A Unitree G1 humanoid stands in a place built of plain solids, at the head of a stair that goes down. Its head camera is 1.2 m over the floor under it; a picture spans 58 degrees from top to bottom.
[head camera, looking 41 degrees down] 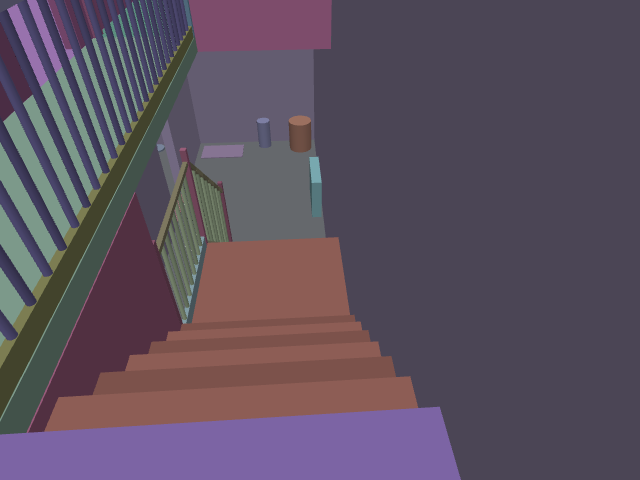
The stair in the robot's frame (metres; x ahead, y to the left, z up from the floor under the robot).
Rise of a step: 0.22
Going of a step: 0.24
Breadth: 1.26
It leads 4 degrees to the left of straight ahead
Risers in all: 7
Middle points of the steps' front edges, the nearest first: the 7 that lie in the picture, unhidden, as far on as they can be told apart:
0.59 0.28 0.00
0.83 0.30 -0.22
1.06 0.31 -0.44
1.30 0.33 -0.66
1.54 0.34 -0.87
1.77 0.36 -1.09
2.01 0.37 -1.31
